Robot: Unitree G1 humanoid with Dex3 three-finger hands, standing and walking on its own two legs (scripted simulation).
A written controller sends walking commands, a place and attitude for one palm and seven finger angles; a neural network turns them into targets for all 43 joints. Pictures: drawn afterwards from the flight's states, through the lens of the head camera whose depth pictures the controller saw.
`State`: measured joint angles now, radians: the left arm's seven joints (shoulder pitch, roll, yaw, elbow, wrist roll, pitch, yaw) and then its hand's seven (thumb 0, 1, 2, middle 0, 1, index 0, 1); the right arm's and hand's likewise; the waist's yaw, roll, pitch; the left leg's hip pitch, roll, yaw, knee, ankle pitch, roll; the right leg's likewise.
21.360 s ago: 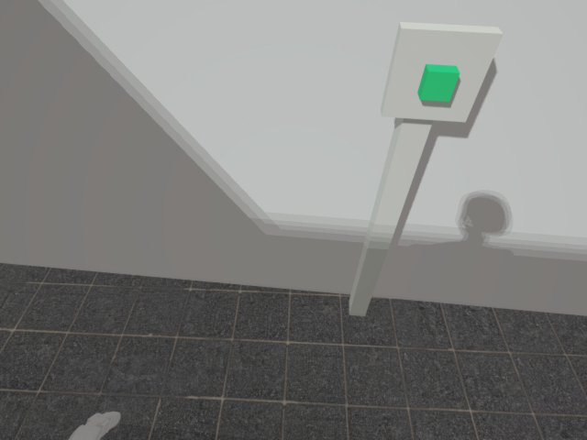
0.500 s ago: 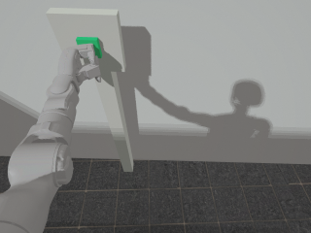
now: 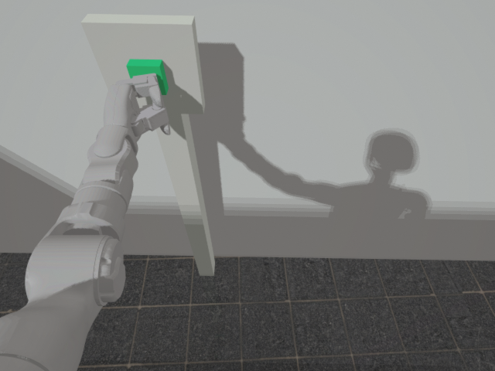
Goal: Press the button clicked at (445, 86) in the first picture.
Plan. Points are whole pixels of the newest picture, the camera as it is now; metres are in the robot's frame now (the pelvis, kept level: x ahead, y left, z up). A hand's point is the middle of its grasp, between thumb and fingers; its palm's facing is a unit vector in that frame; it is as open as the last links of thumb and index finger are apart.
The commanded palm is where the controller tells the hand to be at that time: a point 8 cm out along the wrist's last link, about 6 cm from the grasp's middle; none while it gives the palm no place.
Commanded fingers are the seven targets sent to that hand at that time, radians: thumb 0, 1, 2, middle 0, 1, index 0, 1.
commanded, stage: pull the fist back off the button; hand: left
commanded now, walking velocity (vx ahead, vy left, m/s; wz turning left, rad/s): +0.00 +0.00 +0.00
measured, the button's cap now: (149, 75) +0.55 +0.14 +0.20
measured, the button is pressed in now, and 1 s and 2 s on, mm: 7 0 0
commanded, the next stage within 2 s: draw the hand back to the body in 0.70 s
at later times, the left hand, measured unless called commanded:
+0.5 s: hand (154, 135) +0.43 +0.13 +0.16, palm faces -0.02 -1.00 -0.01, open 3.1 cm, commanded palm +0.40 +0.18 +0.17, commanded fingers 0.00 0.90 0.90 -1.30 -1.50 -1.30 -1.50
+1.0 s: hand (139, 152) +0.38 +0.14 +0.18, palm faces -0.02 -1.00 +0.00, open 3.1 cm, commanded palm +0.34 +0.20 +0.17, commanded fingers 0.00 0.90 0.90 -1.30 -1.50 -1.30 -1.50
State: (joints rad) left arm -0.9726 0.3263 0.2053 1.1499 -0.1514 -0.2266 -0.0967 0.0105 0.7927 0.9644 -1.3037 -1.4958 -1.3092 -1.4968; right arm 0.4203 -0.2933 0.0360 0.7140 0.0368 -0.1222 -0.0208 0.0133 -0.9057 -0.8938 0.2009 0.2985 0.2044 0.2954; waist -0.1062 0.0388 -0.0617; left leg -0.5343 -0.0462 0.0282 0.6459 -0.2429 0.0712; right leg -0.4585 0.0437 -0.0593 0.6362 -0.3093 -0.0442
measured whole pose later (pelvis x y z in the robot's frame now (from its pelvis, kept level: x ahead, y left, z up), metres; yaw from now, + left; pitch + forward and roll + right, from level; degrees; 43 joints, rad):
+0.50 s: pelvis +0.03 -0.02 +0.01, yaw -2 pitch +3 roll +0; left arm -0.50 0.24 0.18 0.54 -0.19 -0.04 -0.12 0.02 0.90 0.91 -1.30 -1.50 -1.30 -1.50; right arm 0.30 -0.27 0.03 0.60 0.07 -0.06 -0.03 0.02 -0.91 -0.89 0.20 0.30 0.20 0.30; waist -0.02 0.04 -0.07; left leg -0.35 -0.03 0.05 0.57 -0.27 0.05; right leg -0.28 0.06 -0.03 0.56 -0.33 -0.06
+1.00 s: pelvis +0.03 -0.03 +0.01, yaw -1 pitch +0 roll +0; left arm -0.30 0.26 0.20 0.26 -0.25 0.12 -0.17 0.02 0.90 0.90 -1.30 -1.50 -1.29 -1.50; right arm 0.23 -0.25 0.07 0.58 0.08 0.00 -0.06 0.02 -0.90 -0.89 0.20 0.30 0.20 0.30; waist 0.01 0.05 -0.08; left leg -0.27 -0.03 0.03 0.51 -0.25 0.04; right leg -0.20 0.06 -0.04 0.51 -0.31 -0.07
